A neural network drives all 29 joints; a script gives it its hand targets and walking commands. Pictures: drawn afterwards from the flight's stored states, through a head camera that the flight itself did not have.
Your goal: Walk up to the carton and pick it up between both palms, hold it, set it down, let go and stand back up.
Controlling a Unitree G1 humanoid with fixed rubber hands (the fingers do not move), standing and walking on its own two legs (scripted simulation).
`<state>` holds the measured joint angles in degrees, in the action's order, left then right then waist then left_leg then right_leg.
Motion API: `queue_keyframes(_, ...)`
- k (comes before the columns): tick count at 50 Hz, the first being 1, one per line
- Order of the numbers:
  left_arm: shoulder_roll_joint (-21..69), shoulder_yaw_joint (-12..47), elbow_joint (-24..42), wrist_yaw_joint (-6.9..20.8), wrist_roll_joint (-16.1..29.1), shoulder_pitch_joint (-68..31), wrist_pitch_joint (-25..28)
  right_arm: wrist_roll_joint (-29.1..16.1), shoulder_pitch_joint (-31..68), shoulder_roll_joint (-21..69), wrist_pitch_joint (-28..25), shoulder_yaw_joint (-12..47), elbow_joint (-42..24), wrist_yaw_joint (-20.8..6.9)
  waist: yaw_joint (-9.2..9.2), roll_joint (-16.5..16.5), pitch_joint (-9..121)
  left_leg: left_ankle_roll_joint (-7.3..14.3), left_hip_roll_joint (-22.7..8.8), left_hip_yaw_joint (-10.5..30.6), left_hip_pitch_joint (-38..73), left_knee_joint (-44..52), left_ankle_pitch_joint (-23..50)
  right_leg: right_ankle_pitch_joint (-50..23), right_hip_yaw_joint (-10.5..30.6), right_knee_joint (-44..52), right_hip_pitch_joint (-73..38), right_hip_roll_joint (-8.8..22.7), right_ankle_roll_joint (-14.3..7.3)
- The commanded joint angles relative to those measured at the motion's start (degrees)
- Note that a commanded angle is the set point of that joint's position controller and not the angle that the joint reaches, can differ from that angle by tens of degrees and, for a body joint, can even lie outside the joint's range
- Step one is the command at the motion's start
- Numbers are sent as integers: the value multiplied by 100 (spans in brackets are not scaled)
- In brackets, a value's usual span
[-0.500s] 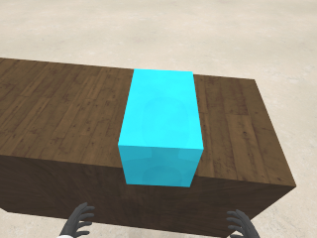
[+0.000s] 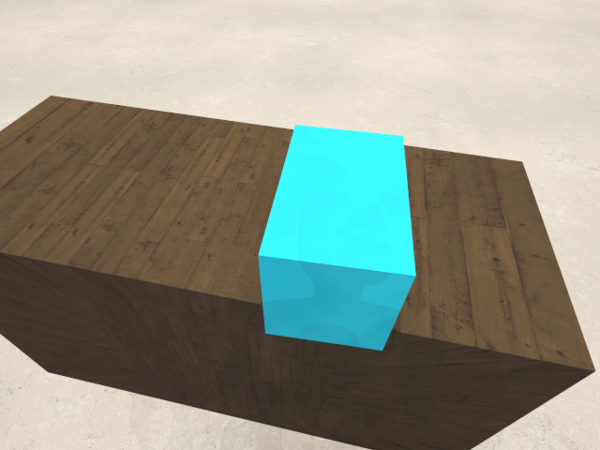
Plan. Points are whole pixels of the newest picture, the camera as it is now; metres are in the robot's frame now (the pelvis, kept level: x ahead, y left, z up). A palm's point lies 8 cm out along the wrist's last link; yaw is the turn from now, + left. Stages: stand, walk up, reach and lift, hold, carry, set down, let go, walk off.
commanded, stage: stand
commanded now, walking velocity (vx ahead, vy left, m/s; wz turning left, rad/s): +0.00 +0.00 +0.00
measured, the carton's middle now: (336, 231) +0.45 -0.04 +0.04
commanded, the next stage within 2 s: none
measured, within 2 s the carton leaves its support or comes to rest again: neither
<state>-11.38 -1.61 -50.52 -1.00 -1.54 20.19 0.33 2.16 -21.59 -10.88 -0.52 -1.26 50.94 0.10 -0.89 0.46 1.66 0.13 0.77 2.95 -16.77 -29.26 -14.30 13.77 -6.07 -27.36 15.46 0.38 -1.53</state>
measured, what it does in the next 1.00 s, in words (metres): stands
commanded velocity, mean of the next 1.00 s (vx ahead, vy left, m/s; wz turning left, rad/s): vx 0.00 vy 0.00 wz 0.00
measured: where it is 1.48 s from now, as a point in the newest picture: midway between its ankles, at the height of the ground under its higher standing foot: outside the picture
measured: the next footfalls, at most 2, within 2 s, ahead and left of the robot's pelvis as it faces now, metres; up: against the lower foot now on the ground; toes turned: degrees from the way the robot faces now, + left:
none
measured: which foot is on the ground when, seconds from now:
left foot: down 0.00-1.00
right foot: down 0.00-1.00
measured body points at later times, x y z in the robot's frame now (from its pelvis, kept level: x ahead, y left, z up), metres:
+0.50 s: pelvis +0.00 -0.01 +0.00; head +0.00 -0.01 +0.45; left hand -0.04 +0.20 -0.16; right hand -0.03 -0.22 -0.16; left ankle +0.01 +0.12 -0.74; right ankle +0.01 -0.10 -0.74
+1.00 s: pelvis -0.01 -0.02 +0.00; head -0.01 -0.02 +0.45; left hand -0.05 +0.19 -0.16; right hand -0.05 -0.22 -0.16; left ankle +0.01 +0.12 -0.74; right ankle +0.01 -0.10 -0.74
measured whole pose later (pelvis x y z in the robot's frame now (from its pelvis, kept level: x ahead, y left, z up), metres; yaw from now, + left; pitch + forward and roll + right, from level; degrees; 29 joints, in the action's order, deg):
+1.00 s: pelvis -0.01 -0.02 +0.00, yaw +1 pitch +0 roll +0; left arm -6.2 -0.3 -66.5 -2.2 -1.0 19.3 0.4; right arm 1.2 -20.7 -5.7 -0.1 0.3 66.1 2.1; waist -0.3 0.6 -0.1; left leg -1.6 0.1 4.9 -13.5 -25.5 -11.5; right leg 12.2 -7.2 -24.7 12.2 -0.5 -3.0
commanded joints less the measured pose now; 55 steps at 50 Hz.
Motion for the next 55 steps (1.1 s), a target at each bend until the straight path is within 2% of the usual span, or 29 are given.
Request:
queue_keyframes(1, -490, -128, 11, -38, 10, 264, 107, -21, -279, -570, -90, -145, -98, 62, -9, 101, -273, 342, -502, 675, -478, 765, -12, 98, 732, 599, -266, 490, -188)
queue_keyframes(11, -314, -64, -714, -67, 20, 455, 118, -64, -371, -346, -70, -63, 450, 100, 31, 11, -379, 316, -424, 609, -340, 806, 77, 126, 749, 774, -276, 527, -168)
queue_keyframes(24, -60, 22, -1309, -109, 45, 504, 90, -94, -451, -74, -45, 45, 1035, 166, 41, -5, -498, 263, -408, 557, -232, 773, 440, -23, 726, 815, -395, 544, -178)
queue_keyframes(55, 54, 53, -1556, -139, 57, 372, 25, -97, -476, 213, 24, 115, 1561, 229, 61, -45, -659, 142, -365, 467, -184, 776, 344, 434, 788, 1059, -359, 568, -177)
